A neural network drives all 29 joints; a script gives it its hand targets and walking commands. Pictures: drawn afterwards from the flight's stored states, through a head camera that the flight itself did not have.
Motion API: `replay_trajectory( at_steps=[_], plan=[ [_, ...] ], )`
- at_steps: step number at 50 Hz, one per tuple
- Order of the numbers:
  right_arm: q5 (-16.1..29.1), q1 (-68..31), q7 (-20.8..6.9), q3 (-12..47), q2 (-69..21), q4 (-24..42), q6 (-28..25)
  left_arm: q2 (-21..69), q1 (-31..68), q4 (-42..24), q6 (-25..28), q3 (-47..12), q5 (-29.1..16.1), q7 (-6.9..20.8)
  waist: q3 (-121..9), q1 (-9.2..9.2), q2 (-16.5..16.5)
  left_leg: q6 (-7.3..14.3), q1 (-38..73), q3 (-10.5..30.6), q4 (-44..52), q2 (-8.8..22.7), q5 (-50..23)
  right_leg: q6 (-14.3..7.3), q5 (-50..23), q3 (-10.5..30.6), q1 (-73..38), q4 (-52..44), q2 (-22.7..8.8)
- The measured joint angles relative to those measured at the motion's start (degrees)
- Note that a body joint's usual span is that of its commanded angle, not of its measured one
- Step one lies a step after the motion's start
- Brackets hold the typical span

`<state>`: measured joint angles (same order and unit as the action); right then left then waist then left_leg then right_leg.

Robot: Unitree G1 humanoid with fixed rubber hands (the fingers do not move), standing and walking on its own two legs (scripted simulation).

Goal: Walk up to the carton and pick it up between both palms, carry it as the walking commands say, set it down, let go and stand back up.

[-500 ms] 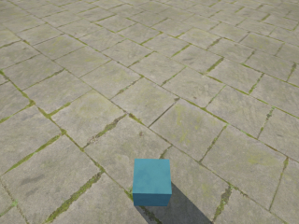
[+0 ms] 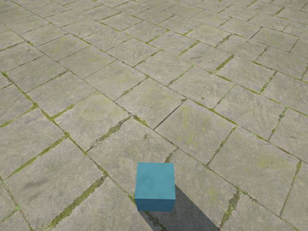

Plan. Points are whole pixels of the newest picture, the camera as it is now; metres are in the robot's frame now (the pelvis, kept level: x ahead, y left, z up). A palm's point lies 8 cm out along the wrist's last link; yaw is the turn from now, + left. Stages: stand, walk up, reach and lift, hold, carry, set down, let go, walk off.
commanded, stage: stand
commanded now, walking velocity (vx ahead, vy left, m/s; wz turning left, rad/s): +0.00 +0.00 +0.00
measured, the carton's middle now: (155, 187) +0.45 +0.02 -0.65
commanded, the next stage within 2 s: reach and lift in 0.32 s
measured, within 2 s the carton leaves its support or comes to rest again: neither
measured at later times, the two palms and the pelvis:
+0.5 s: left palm out of the picture +0.09 +0.22 -0.14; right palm out of the picture +0.12 -0.24 -0.15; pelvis -0.02 -0.01 -0.02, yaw +0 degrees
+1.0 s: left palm out of the picture +0.16 +0.22 -0.18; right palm (227, 225) +0.18 -0.20 -0.18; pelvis -0.05 +0.00 -0.06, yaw +2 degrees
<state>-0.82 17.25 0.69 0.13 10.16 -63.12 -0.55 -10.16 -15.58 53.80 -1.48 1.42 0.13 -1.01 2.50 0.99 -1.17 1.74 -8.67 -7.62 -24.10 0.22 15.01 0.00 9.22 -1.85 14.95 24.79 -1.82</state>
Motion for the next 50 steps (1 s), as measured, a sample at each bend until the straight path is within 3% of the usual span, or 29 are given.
replay_trajectory(
  at_steps=[18,21,25,29,32,36,42,46,50],
  plan=[
    [0.13,-1.1,0.33,-0.01,-0.01,0.75,0.2,0.0,0.05,-0.04,-0.11,0.01,0.0,0.03,-0.16,-0.07,1.46,0.0,-0.49,0.03,-0.65,0.66,0.58,0.0,0.66,-0.06,0.5,0.55,0.62],
    [2.27,-2.91,0.33,-0.02,1.03,11.89,8.81,-0.01,3.43,-1.47,-4.86,-0.03,-0.01,0.35,1.01,-0.07,2.84,0.0,-5.52,0.19,-9.14,1.91,4.9,0.0,4.14,-0.07,4.71,6.98,1.28],
    [3.0,-12.56,0.41,-0.02,2.55,23.36,18.94,-0.01,11.19,-5.09,-14.09,-0.6,-0.4,0.78,3.24,-0.09,3.93,0.0,-8.94,0.5,-16.92,2.4,7.52,-0.01,5.86,-0.19,8.01,14.24,1.16],
    [3.87,-19.55,0.07,-0.02,2.32,28.09,26.65,-0.02,15.28,-11.04,-21.02,-1.45,-0.4,0.96,3.12,-0.12,4.83,0.0,-9.74,1.33,-18.68,2.43,8.55,-0.02,7.16,-0.93,8.4,15.79,1.02],
    [2.68,-19.66,0.19,-0.02,1.04,29.05,29.2,-0.02,15.68,-13.22,-23.01,-1.45,-0.41,1.59,3.14,-0.1,4.45,0.0,-9.8,1.46,-17.9,2.02,8.36,-0.02,7.5,-1.03,8.7,15.79,0.66],
    [0.78,-15.52,0.47,-0.02,-0.58,29.25,28.63,-0.02,15.68,-13.26,-23.04,-1.44,-0.37,2.97,3.2,-0.1,4.07,0.0,-11.41,1.55,-17.75,1.85,8.32,-0.02,7.71,-1.08,10.33,15.83,0.5],
    [0.48,-13.27,0.54,-0.11,-1.21,31.31,21.74,-0.04,16.4,-14.4,-16.51,-0.28,-0.36,3.46,3.04,0.01,3.62,0.0,-21.99,1.99,-22.81,1.85,8.78,-0.02,7.44,-1.08,20.25,19.46,0.25],
    [0.56,-17.43,0.54,-0.68,-1.2,32.1,18.74,-0.02,18.81,-15.38,-14.58,0.92,-0.34,2.9,2.98,0.0,2.94,0.0,-29.76,2.14,-27.38,1.68,9.07,-0.02,7.31,-1.08,27.69,23.41,-0.26],
    [0.96,-24.76,0.55,-2.28,-1.19,31.33,19.17,-0.02,22.71,-16.36,-14.83,0.91,-0.34,1.81,2.92,0.0,2.55,0.36,-35.23,2.19,-31.56,1.56,9.32,-0.02,7.25,-1.02,32.91,27.07,-0.68]
  ],
)
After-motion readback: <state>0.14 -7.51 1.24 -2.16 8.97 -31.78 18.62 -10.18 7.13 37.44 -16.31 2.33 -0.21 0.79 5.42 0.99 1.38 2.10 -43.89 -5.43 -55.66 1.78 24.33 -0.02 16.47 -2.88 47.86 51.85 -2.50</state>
